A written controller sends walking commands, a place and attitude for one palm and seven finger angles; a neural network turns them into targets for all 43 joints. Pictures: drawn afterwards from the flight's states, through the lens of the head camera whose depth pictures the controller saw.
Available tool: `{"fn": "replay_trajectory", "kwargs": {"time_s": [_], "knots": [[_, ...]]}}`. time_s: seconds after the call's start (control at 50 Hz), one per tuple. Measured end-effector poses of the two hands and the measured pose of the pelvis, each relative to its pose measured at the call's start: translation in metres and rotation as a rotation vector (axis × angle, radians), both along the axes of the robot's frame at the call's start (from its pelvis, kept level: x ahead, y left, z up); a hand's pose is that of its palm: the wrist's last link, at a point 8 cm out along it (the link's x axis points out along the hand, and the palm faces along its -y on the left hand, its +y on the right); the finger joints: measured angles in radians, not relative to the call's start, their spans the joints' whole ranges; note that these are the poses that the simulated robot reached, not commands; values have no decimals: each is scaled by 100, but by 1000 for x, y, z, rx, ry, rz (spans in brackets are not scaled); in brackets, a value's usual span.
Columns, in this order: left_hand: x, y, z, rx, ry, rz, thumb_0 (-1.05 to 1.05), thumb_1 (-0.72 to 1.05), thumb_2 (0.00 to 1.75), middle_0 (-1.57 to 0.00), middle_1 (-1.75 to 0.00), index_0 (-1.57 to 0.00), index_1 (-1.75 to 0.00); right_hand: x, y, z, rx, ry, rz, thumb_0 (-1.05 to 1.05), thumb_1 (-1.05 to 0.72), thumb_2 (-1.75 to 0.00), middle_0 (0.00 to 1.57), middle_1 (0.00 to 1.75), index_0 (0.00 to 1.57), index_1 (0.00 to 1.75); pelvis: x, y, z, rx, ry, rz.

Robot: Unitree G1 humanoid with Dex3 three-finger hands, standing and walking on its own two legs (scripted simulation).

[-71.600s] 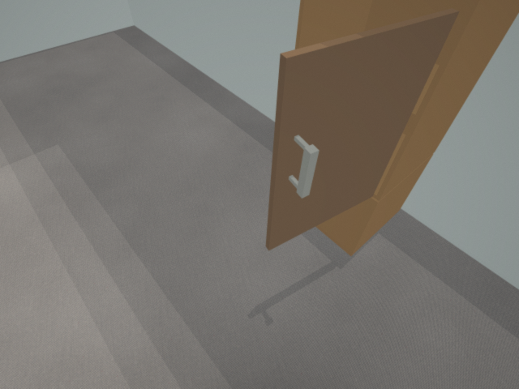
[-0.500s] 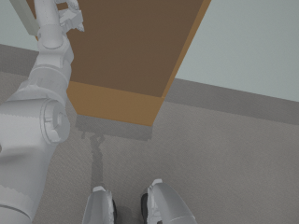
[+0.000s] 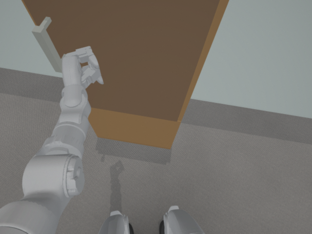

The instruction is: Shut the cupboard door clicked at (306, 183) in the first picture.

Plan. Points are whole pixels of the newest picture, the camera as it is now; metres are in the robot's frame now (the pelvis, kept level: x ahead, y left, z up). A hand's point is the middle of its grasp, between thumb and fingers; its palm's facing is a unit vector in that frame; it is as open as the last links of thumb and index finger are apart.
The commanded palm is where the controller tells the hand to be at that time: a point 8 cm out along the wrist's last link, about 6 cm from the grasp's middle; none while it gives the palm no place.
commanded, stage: pull the fist back off the door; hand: left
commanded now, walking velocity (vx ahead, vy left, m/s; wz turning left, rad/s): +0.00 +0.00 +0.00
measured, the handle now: (53, 46) +0.60 +0.21 +0.08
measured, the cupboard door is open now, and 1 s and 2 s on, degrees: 0 0 0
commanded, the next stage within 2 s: draw the hand back to the body in 0.12 s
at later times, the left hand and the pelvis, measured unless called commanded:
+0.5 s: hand (81, 83) +0.44 +0.12 +0.12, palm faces +0.10 -0.99 -0.06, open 3.1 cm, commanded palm +0.40 +0.17 +0.12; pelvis +0.03 -0.01 +0.03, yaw +0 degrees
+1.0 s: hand (13, 142) +0.30 +0.20 +0.17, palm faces +0.20 -0.95 -0.23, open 3.2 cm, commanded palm +0.25 +0.24 +0.19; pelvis +0.01 +0.00 +0.07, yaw +2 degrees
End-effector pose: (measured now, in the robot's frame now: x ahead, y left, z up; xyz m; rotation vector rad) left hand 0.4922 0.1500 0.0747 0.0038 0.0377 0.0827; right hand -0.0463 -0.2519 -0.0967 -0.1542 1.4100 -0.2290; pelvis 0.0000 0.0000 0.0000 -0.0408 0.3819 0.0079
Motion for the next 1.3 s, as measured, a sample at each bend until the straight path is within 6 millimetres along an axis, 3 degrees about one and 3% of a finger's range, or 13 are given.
{"fn": "replay_trajectory", "kwargs": {"time_s": [0.16,0.26,0.38,0.54,0.78,1.0,1.16,1.3], "knots": [[-19,-11,12,27,-70,-24,1,90,90,-130,-150,-131,-150,80,-10,-2,-11,-154,71,0,-91,-90,20,30,20,30,14,-1,6,7,-42,17],[-16,-14,10,33,-35,-17,1,90,90,-130,-150,-131,-150,111,-12,-3,-10,-215,93,0,-91,-90,20,30,20,30,15,-4,6,16,-48,19],[-30,0,22,25,-95,16,1,90,90,-130,-150,-130,-150,120,-8,-3,23,-240,78,0,-91,-90,20,30,20,30,19,-8,12,30,-66,-4],[-90,33,47,51,-69,19,1,90,90,-130,-150,-130,-150,132,-4,13,65,-284,71,1,-91,-90,20,30,20,30,25,-15,34,37,-171,5],[-160,49,82,69,-108,-29,1,90,90,-126,-146,-127,-146,199,-9,57,2,-561,144,1,-91,-90,20,30,20,30,11,-13,49,39,-300,25],[-227,93,108,233,-40,118,1,89,90,-103,-121,-104,-121,243,33,93,29,-686,200,1,-91,-90,20,30,19,30,10,-4,69,44,-410,35],[-269,124,130,294,-54,222,1,89,90,-82,-98,-83,-97,252,59,96,64,-701,264,1,-91,-90,20,30,20,30,15,7,75,43,-447,41],[-300,147,152,367,-85,298,1,89,90,-63,-77,-64,-76,253,66,94,74,-697,277,1,-90,-90,20,30,20,30,21,13,76,42,-459,42]]}}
